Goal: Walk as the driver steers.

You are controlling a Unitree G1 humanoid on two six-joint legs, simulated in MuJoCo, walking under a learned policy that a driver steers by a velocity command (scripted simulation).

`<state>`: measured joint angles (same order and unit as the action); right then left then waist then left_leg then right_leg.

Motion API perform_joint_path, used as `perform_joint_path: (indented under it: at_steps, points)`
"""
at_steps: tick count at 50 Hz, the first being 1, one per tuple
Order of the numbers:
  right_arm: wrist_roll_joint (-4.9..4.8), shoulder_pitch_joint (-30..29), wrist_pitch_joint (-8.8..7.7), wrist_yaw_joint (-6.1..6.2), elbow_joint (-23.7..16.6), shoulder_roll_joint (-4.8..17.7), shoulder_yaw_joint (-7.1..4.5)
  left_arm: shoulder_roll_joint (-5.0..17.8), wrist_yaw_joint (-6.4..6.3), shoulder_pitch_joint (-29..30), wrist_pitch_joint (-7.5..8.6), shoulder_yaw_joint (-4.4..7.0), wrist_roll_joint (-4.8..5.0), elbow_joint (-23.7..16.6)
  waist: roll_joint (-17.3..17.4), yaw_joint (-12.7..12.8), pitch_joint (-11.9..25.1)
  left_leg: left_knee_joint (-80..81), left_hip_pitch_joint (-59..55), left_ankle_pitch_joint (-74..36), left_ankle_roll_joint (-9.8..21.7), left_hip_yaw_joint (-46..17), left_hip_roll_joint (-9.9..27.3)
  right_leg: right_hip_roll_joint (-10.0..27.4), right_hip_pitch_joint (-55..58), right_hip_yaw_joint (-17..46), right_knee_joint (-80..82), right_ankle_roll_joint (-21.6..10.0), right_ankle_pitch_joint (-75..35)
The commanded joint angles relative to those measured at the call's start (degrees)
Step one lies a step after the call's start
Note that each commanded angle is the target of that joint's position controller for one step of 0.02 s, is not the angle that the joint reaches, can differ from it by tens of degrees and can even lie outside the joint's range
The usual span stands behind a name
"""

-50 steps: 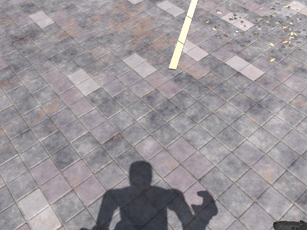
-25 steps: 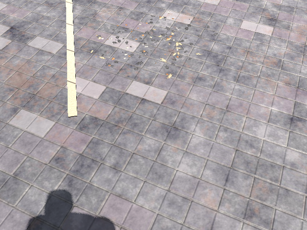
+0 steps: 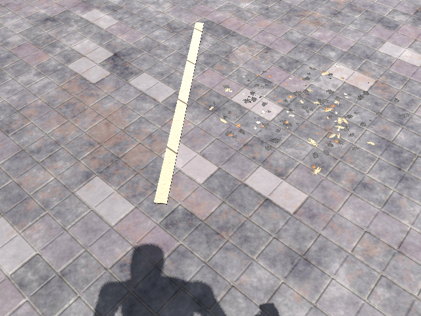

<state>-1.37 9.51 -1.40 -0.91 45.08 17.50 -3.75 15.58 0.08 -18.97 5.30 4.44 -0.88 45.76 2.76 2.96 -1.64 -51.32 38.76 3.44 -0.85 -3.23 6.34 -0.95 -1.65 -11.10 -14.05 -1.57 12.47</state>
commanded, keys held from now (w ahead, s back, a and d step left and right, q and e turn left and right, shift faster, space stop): w+q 0.62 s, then w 0.16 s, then no key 0.20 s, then e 0.02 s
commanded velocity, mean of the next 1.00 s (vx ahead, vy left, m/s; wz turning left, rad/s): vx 0.46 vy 0.00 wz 0.45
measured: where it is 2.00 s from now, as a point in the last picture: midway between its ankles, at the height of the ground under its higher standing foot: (186, 273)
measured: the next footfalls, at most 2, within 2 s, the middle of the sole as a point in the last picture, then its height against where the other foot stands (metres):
left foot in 0.20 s outside the picture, level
right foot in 0.70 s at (223, 284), level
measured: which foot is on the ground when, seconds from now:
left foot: up 0.00-0.18, down 0.20-0.70, up 0.72-1.00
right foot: down 0.00-0.22, up 0.24-0.68, down 0.70-1.00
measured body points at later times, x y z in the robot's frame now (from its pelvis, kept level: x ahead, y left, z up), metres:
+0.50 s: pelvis +0.27 +0.08 +0.00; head +0.30 +0.11 +0.45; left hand +0.39 +0.39 -0.09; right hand +0.41 -0.18 -0.10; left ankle +0.23 +0.14 -0.75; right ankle +0.47 -0.08 -0.68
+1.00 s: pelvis +0.53 +0.11 +0.00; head +0.57 +0.12 +0.45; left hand +0.44 +0.37 -0.12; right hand +0.81 -0.03 -0.10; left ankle +0.56 +0.29 -0.70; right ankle +0.56 +0.01 -0.75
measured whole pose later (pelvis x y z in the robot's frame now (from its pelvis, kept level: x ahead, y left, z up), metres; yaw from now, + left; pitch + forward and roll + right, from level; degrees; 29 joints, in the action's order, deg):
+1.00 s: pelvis +0.53 +0.11 +0.00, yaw +27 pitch +1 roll -1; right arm 0.0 7.7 -2.0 0.6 39.5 15.9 -2.8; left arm 14.5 0.8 -17.3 4.5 2.5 -0.1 49.8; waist 2.6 3.8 -3.0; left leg -43.1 32.5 10.3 -1.7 -3.6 2.7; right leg -2.7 -8.6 -1.1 -17.3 -2.5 10.1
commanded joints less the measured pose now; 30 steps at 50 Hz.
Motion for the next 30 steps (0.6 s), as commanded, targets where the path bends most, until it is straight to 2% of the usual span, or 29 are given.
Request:
perform_joint_path:
  at_steps: [1, 5, 6, 7, 8, 9, 10, 11, 12, 13, 14, 15, 16, 17, 19, 21, 25, 28, 30]
  points:
    - [0.25, -3.4, -0.52, -1.25, -4.3, 0.6, 0.46, 8.9, -0.76, 4.1, 0.75, 2.14, 0.47, -3.5, -5.0, -0.8, -3.4, 7.5, -1.6, -5.6, 0.8, 1.1, 0.9, 16.5, -3.4, 3.5, 7.9, -8.3, -14.3]
    - [0.24, -8.4, -0.31, -2.34, -7.3, 1.7, 0.30, 10.6, -0.83, 1.7, -0.65, 2.94, 1.86, -1.4, -4.8, 0.4, -5.0, 12.9, 0.2, -0.5, 3.5, 3.7, 0.0, 18.6, 4.2, 1.2, 4.6, -6.9, -17.1]
    - [0.28, -8.6, -0.23, -2.55, -7.9, 2.1, 0.10, 11.2, -0.85, 1.7, -1.08, 3.13, 2.14, -1.2, -5.2, 0.0, -4.5, 13.7, -0.8, 2.1, 4.4, 5.0, -0.9, 18.8, 5.7, 0.5, 2.4, -6.4, -22.0]
    - [0.32, -7.7, -0.09, -2.64, -8.3, 2.8, -0.31, 12.1, -0.93, 2.1, -1.47, 3.36, 2.36, -1.1, -6.0, -1.1, -3.1, 13.9, -3.7, 5.0, 5.5, 6.8, -2.6, 18.7, 6.7, -0.4, -1.1, -5.8, -31.3]
    - [0.27, -4.9, 0.12, -2.59, -8.0, 4.0, -1.03, 12.9, -1.05, 2.7, -1.91, 3.56, 2.65, -1.2, -6.9, -3.0, -0.5, 13.7, -8.6, 7.9, 6.8, 8.8, -5.0, 18.3, 7.1, -1.3, -6.7, -5.0, -41.5]
    - [0.03, 2.2, 0.26, -2.37, -6.5, 5.9, -2.36, 13.1, -1.11, 3.8, -2.47, 3.51, 3.00, -1.4, -6.5, -7.3, 3.4, 15.9, -18.0, 7.5, 8.4, 10.6, -8.0, 16.6, 5.2, -2.9, -16.9, -3.6, -47.9]
    - [-0.17, 11.9, 0.56, -1.52, -3.7, 9.9, -4.56, 11.8, -1.28, 3.2, -2.53, 2.84, 2.73, -1.7, -4.4, -11.7, 8.7, 18.3, -33.7, 5.1, 10.6, 9.0, -10.1, 14.0, -2.6, -3.9, -31.0, -1.3, -43.0]
    - [-0.58, 15.6, 0.86, -0.31, -3.0, 17.3, -6.41, 5.5, -1.14, -0.6, -1.80, 0.82, 0.20, -4.3, 10.1, -9.0, 12.7, 21.0, -52.5, 7.2, 18.5, -16.4, 4.0, 7.0, -25.9, -3.3, -53.1, 3.0, -3.8]
    - [-0.23, 14.2, -0.31, -0.81, -5.6, 17.3, -5.57, 3.7, -0.67, 0.0, 0.35, -0.49, 0.62, -5.8, 10.4, -7.4, 22.1, 32.8, -60.7, 20.0, 26.3, -45.1, 12.7, -1.8, -38.4, 11.2, -64.6, 4.0, 23.0]
    - [0.17, 13.3, -1.35, -1.38, -5.6, 12.4, -4.10, 8.7, -0.07, 7.5, 1.81, 0.67, 3.11, -7.2, 3.2, -10.3, 17.2, 36.6, -58.1, 20.1, 22.6, -40.5, 12.3, 1.4, -44.6, 16.3, -66.1, 2.6, 18.9]
    - [0.24, 11.3, -2.02, -1.39, -5.3, 10.5, -3.54, 8.4, -0.03, 9.6, 2.64, 0.50, 3.63, -8.1, 2.1, -8.8, 10.8, 36.2, -51.2, 16.6, 20.5, -32.7, 10.3, 3.8, -45.6, 15.7, -62.6, 1.1, 13.8]
    - [0.09, 7.3, -2.21, -1.25, -5.8, 8.3, -2.88, 8.1, -0.55, 9.3, 2.89, 0.56, 2.18, -7.2, -1.4, -6.2, 6.8, 35.7, -43.0, 10.3, 18.4, -26.0, 7.7, 6.2, -42.5, 15.7, -57.6, 1.0, 9.7]
    - [0.52, 4.4, -2.27, -0.93, -6.7, 6.3, -2.22, 8.7, -0.84, 8.4, 2.55, 1.05, 0.99, -6.6, -0.4, -4.0, 5.2, 36.3, -36.7, 4.3, 17.3, -21.2, 5.6, 7.8, -38.0, 16.0, -53.3, 1.3, 6.8]
    - [1.04, 3.0, -2.25, -0.64, -7.6, 5.7, -1.93, 8.7, -0.69, 7.6, 1.86, 1.24, 0.66, -6.4, 0.6, -2.7, 4.8, 37.4, -33.0, 0.9, 17.0, -19.2, 4.2, 8.3, -34.7, 16.1, -51.5, 1.7, 5.0]
    - [0.92, 3.3, -2.51, -0.02, -7.7, 6.5, -2.19, 7.2, -0.60, 7.2, 0.77, 1.02, 0.12, -6.4, 0.1, -2.1, 4.6, 38.6, -29.4, -5.9, 17.6, -15.9, 3.0, 7.7, -32.8, 15.0, -47.4, 3.4, 2.6]
    - [0.68, 5.1, -2.61, 0.78, -7.1, 7.9, -2.56, 5.9, -0.72, 10.4, 0.16, 0.58, 0.00, -7.4, -0.4, -2.8, 3.0, 39.0, -27.4, -8.5, 17.1, -13.1, 1.8, 6.6, -33.8, 14.2, -40.7, 5.0, -2.3]
    - [0.20, 8.1, -2.00, 1.75, -6.0, 8.2, -2.67, 3.9, -0.03, 18.9, 0.53, -0.45, 0.55, -9.5, 2.0, -6.1, 1.1, 38.4, -25.4, -1.3, 13.9, -10.9, -1.1, 3.4, -30.7, 14.1, -23.4, 5.9, -15.4]
    - [-0.16, 10.7, -1.56, 1.98, -4.9, 8.6, -2.84, 4.8, 0.88, 22.9, 1.25, -0.39, 1.34, -10.8, 2.4, -7.6, 0.4, 36.6, -26.4, 2.5, 13.3, -14.0, 0.2, 1.8, -27.9, 14.7, -17.4, 5.4, -17.9]
    - [-0.25, 11.5, -1.21, 2.21, -4.6, 8.1, -2.79, 6.2, 1.40, 22.9, 1.76, 0.05, 1.44, -11.0, 2.8, -7.1, 0.6, 33.4, -29.7, 3.6, 12.7, -17.3, 1.5, 1.5, -27.0, 16.0, -14.6, 4.4, -15.7]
